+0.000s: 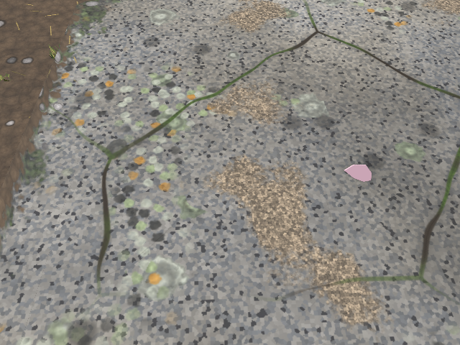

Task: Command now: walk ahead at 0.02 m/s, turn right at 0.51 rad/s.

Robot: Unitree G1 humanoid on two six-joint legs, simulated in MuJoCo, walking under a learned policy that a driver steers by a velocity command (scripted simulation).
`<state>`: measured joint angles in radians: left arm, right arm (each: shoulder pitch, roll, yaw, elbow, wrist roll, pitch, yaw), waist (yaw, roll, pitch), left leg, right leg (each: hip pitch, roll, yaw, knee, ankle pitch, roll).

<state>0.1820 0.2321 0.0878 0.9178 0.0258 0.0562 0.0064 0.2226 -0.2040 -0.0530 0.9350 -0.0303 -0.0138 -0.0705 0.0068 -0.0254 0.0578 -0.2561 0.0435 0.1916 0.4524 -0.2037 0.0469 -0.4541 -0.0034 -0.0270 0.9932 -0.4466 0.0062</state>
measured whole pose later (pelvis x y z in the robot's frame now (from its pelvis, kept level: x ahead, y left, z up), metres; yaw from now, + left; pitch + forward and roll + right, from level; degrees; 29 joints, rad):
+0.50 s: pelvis -0.01 -0.06 +0.01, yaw -10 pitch +0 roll +1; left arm 0.23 0.18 0.03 0.84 0.02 0.00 0.02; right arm 0.24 -0.25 -0.06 0.92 -0.03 0.06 -0.01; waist -0.01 0.04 0.02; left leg -0.37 0.03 0.01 0.83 -0.36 -0.02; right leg -0.16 0.08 -0.02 0.33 -0.17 -0.10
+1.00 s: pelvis +0.11 -0.02 +0.01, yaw -10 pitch +1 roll +0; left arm 0.22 0.26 0.06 0.91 0.04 -0.04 -0.05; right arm 0.42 -0.19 -0.04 0.97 -0.01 -0.08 0.01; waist -0.01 -0.05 -0.01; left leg -0.02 -0.05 0.04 0.21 -0.22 0.07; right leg -0.57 -0.06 -0.02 0.98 -0.19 -0.05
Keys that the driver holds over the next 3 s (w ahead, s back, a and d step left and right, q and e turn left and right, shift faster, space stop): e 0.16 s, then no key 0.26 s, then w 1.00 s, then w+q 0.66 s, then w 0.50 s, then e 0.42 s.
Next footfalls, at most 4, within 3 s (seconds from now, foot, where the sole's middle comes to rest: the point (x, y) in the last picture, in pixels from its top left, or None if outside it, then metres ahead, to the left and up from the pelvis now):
0.16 right None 0.02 -0.12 -0.78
0.80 left None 0.10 0.06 -0.78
1.26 right None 0.40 -0.19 -0.78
1.84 left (260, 263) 0.71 -0.07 -0.78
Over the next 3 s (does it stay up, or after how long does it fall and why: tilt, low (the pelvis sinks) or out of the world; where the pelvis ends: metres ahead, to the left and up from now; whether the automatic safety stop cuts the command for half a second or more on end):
stays up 1.11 -0.06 0.00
